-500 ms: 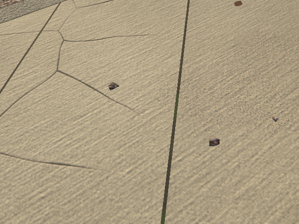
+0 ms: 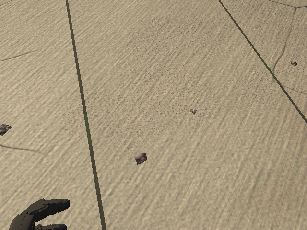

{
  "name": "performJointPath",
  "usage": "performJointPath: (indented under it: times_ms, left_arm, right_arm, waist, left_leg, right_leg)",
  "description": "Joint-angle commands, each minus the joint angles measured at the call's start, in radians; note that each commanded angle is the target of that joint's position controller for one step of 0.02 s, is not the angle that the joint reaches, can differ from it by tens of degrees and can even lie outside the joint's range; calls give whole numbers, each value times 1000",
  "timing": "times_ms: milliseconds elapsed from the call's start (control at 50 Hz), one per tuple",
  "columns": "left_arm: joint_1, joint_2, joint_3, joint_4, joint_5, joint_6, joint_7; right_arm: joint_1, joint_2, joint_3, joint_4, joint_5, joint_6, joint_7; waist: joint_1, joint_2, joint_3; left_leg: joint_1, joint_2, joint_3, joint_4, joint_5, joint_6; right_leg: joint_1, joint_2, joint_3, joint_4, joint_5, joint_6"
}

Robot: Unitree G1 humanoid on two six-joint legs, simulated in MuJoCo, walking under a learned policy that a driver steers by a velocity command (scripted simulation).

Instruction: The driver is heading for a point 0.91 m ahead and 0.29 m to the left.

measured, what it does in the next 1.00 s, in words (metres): walks ahead, turning left: left foot, then right foot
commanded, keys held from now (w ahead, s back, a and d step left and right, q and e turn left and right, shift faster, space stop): w+q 0.20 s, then q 0.46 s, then w+q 0.34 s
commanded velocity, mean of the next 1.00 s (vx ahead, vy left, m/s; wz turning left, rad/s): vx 0.29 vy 0.00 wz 0.35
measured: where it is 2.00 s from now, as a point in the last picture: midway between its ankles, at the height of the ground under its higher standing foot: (80, 157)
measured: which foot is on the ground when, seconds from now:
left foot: up 0.00-0.46, down 0.48-0.92, up 0.94-1.00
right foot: down 0.00-0.50, up 0.52-0.90, down 0.92-1.00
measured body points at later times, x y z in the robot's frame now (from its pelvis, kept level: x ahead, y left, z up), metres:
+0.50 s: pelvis +0.27 +0.00 +0.01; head +0.31 +0.01 +0.46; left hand +0.32 +0.30 -0.11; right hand +0.48 -0.22 -0.08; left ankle +0.39 +0.09 -0.71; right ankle +0.13 -0.10 -0.70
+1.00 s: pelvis +0.41 -0.02 +0.02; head +0.43 -0.03 +0.47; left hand +0.39 +0.29 -0.06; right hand +0.68 -0.20 -0.06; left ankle +0.39 +0.10 -0.68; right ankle +0.47 -0.13 -0.71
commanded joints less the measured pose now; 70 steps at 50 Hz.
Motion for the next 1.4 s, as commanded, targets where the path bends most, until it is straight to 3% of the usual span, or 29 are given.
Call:
performJointPath:
  times_ms: [20, 40, 60, 80, 100, 140, 240, 340, 400, 460, 480, 500, 520, 540, 560, 580, 660, 760, 840, 900, 920, 940, 960, 1000, 1060, 1160, 1300, 1360, 1400]
  left_arm:
    - [377, 312, 94, 27, -4, -1, 31]
    - [397, 203, 69, 15, 9, -15, 26]
    - [346, 175, 54, 34, 19, -28, 22]
    - [283, 156, 46, 40, 16, -36, 23]
    - [228, 127, 37, 43, 24, -42, 23]
    - [176, 99, 30, 47, 37, -61, 23]
    - [163, 94, 31, 108, 48, -93, 34]
    - [181, 121, 33, 144, 38, -77, 68]
    - [189, 147, 45, 161, 25, -41, 84]
    - [157, 165, 55, 145, 13, -4, 105]
    - [141, 153, 50, 135, 10, 3, 107]
    - [180, 125, 35, 116, 31, -4, 104]
    - [324, 21, 2, 98, 62, -14, 81]
    - [295, 120, 13, 117, 43, -29, 59]
    - [186, 148, 20, 85, 9, -27, 55]
    - [145, 136, 18, 77, 18, -18, 64]
    - [170, 98, 16, 90, 33, 19, 85]
    - [117, 87, 9, 84, 31, 6, 81]
    - [80, 97, 16, 71, 19, -29, 69]
    - [153, 90, 27, 93, 8, -56, 62]
    - [220, 120, 40, 110, 11, -61, 66]
    - [318, 179, 54, 123, 28, -60, 74]
    - [322, 265, 76, 134, 64, -59, 61]
    - [230, 160, 53, 107, 33, -67, 70]
    - [240, 122, 35, 113, 31, -67, 82]
    - [297, 128, 35, 153, 42, -68, 78]
    - [342, 186, 49, 215, 10, -49, 72]
    - [333, 234, 63, 227, -2, -37, 78]
    - [325, 216, 53, 209, 1, -42, 87]
  right_arm:
    - [88, -8, 33, -129, -34, -43, 14]
    - [-33, -133, 3, -111, 13, -64, 21]
    - [-132, -157, -6, -151, 42, -70, 24]
    - [-150, -136, 2, -150, 30, -73, 16]
    - [-146, -130, -2, -139, 11, -67, 14]
    - [-67, -107, -1, -109, 13, -37, 18]
    - [-132, -63, 1, -120, 1, -3, 9]
    - [-273, -10, 21, -175, -15, -24, 47]
    - [-286, -40, 10, -213, -14, -22, 75]
    - [-164, -100, -21, -216, -22, -15, 86]
    - [-56, -138, -41, -196, -23, -17, 75]
    - [5, -216, -60, -207, -28, -15, 52]
    - [-63, -284, -65, -248, -37, -11, 37]
    - [-66, -222, -51, -276, -35, -1, 38]
    - [-131, -177, -40, -296, -29, 6, 34]
    - [-177, -137, -29, -294, -12, 16, 30]
    - [-246, -133, -32, -312, -26, 40, 15]
    - [-244, -166, -46, -326, -8, 54, -15]
    - [-212, -166, -45, -327, -5, 61, -11]
    - [-229, -140, -34, -332, -1, 69, -7]
    - [-235, -106, -24, -337, -2, 67, -7]
    - [-219, -17, 0, -340, -6, 61, -6]
    - [-257, -43, -6, -405, 7, 42, 1]
    - [-246, -135, -33, -371, -3, 32, 8]
    - [-236, -89, -27, -347, -8, 30, 22]
    - [-314, -44, -11, -364, 1, 26, 34]
    - [-456, -7, 11, -404, 10, 14, 82]
    - [-354, -70, -21, -390, 0, 19, 83]
    - [-19, -172, -80, -305, 8, 35, 57]
  waist:
    - [125, -273, -435]
    - [217, -122, -458]
    - [210, -109, -282]
    - [165, -34, -196]
    - [126, -30, -138]
    - [68, -70, -111]
    - [56, -32, 3]
    - [111, -26, -1]
    - [108, -43, -19]
    - [37, -66, -101]
    - [-21, -36, -159]
    - [-37, 100, -252]
    - [88, 309, -394]
    - [9, 150, -542]
    - [4, 87, -427]
    - [35, -16, -278]
    - [102, 77, -146]
    - [71, 145, -194]
    - [47, 168, -171]
    - [107, 157, -133]
    - [140, 115, -127]
    - [154, -52, -170]
    - [129, -250, -67]
    - [107, -146, 17]
    - [116, -110, 11]
    - [154, -101, 22]
    - [186, -95, 74]
    - [91, -138, -34]
    - [-89, -78, -214]
  left_leg:
    - [-758, -90, -134, 814, -81, 58]
    - [-815, -70, -288, 908, -47, 74]
    - [-880, -33, -267, 906, 35, 92]
    - [-842, 17, -265, 831, 125, 99]
    - [-792, 45, -265, 771, 181, 94]
    - [-691, 71, -277, 738, 254, 82]
    - [-755, 20, -301, 538, 431, 37]
    - [-648, -44, -194, 190, 706, 46]
    - [-688, -63, -179, 124, 598, 75]
    - [-566, -138, -129, 106, 432, 125]
    - [-417, -172, -130, 16, 516, 158]
    - [-169, -34, -338, 6, 925, 227]
    - [179, 252, -800, 47, 1211, 494]
    - [184, 257, -877, -43, 1006, 516]
    - [86, 210, -757, -69, 832, 461]
    - [-76, 156, -667, -107, 710, 398]
    - [-389, 35, -548, -178, 591, 333]
    - [-428, -7, -593, -219, 85, 312]
    - [-426, -5, -660, -198, -35, 288]
    - [-511, -47, -672, -138, -114, 246]
    - [-619, -90, -631, -44, -136, 200]
    - [-737, -190, -465, 276, -132, 129]
    - [-980, -227, -366, 435, -61, 120]
    - [-1045, -134, -375, 583, 104, 93]
    - [-1003, -94, -329, 667, 261, 53]
    - [-974, -66, -278, 561, 402, 22]
    - [-816, -66, -149, 216, 408, 78]
    - [-563, -163, -71, 153, 297, 155]
    - [-34, -176, -157, 74, 394, 238]
  right_leg:
    - [1002, -358, 778, -203, -298, -295]
    - [958, -376, 823, -303, -346, -267]
    - [822, -346, 645, -311, -233, -218]
    - [664, -309, 513, -317, -110, -186]
    - [542, -269, 411, -336, -17, -168]
    - [414, -242, 309, -414, 41, -170]
    - [341, -192, 57, -472, 336, -123]
    - [393, -170, -83, -434, 503, -55]
    - [537, -219, -83, -338, 582, -52]
    - [589, -226, -87, -90, 812, -25]
    - [548, -177, -109, 100, 759, 11]
    - [360, -92, -115, 391, 390, 73]
    - [-34, 123, -17, 812, -575, 162]
    - [-73, 92, 200, 893, -547, 147]
    - [-109, 44, 201, 870, -473, 129]
    - [-130, 8, 175, 770, -409, 126]
    - [30, -8, 132, 467, -330, 147]
    - [88, 0, 127, 221, -205, 169]
    - [144, 22, 119, 72, -207, 145]
    - [333, 25, 99, -150, -134, 100]
    - [465, -52, 153, -217, -154, 65]
    - [590, -268, 371, -298, -332, -1]
    - [550, -409, 716, -420, -597, -115]
    - [522, -357, 590, -417, -574, -99]
    - [511, -273, 346, -431, -284, -46]
    - [518, -247, 131, -448, -26, -54]
    - [576, -281, -26, -427, 165, -36]
    - [612, -282, -107, -204, 774, -4]
    - [353, -232, -144, 233, 714, 53]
